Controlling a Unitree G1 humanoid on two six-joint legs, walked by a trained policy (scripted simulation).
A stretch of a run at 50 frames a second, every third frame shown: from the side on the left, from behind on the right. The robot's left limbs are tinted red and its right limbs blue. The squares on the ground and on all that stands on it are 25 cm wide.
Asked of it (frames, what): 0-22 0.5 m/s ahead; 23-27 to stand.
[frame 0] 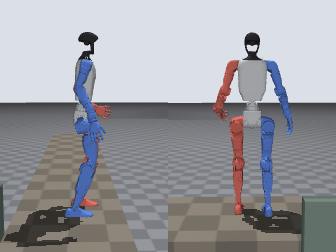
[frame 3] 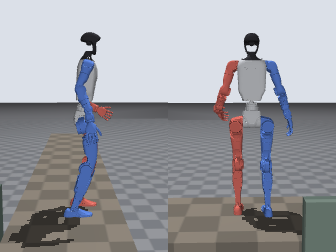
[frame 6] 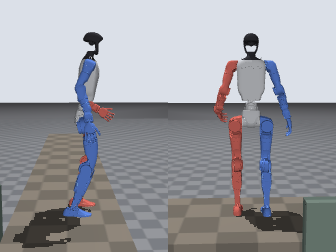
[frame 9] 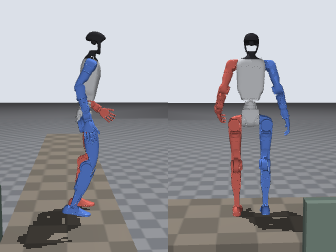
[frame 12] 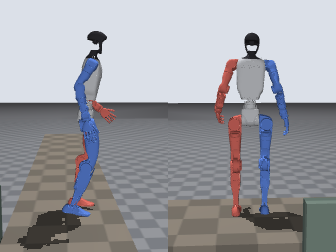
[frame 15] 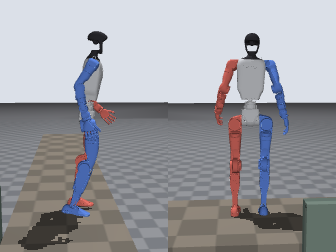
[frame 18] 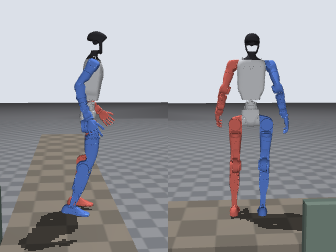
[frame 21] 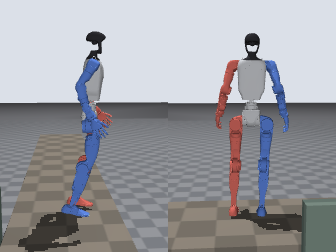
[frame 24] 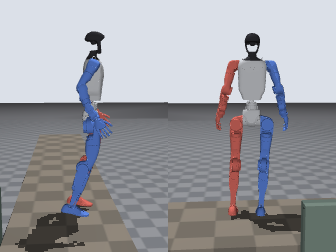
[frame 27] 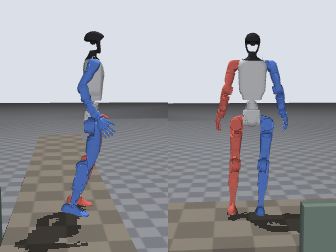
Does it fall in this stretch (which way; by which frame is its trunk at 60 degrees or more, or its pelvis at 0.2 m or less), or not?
no
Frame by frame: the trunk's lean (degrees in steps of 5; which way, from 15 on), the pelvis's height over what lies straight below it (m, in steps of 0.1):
0: 5, 0.8
3: 5, 0.8
6: 5, 0.8
9: 10, 0.8
12: 10, 0.8
15: 10, 0.8
18: 5, 0.8
21: 5, 0.8
24: 0, 0.8
27: 0, 0.8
